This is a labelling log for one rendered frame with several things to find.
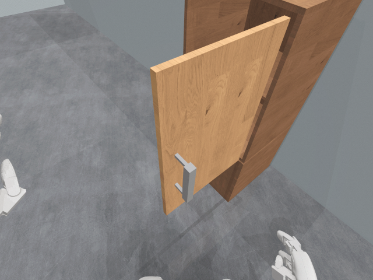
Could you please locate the cupboard door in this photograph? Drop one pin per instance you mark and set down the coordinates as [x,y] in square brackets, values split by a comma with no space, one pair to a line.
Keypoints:
[205,102]

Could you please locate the left robot hand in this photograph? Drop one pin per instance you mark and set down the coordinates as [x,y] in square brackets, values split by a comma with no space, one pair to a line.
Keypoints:
[11,194]

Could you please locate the right robot hand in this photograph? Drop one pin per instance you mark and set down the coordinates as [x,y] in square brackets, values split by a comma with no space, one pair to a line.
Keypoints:
[299,265]

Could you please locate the handle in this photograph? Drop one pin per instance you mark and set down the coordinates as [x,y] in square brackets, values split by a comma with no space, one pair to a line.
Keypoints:
[189,175]

